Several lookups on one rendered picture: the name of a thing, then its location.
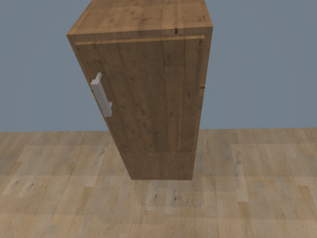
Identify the handle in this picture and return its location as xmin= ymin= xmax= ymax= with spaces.
xmin=90 ymin=72 xmax=113 ymax=117

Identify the cupboard door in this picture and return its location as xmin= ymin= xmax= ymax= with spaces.
xmin=75 ymin=35 xmax=205 ymax=153

